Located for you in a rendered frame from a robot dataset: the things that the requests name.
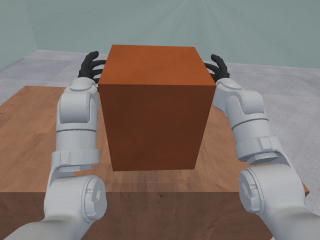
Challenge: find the robot right hand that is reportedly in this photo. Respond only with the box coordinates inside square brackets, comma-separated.
[204, 54, 230, 83]

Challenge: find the robot left hand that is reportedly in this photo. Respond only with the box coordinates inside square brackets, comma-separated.
[78, 51, 107, 92]

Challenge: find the robot left upper arm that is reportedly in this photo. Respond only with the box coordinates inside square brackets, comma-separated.
[4, 175, 107, 240]

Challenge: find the carton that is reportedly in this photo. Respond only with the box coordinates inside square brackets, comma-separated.
[98, 44, 217, 172]

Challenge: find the pedestal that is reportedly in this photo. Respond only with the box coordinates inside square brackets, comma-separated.
[0, 85, 310, 240]

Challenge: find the robot left forearm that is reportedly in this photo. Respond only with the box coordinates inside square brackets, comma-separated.
[43, 77, 100, 215]

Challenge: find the robot right upper arm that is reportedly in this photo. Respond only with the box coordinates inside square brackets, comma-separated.
[238, 162, 320, 240]

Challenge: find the robot right forearm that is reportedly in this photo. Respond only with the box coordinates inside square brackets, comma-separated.
[212, 78, 306, 204]

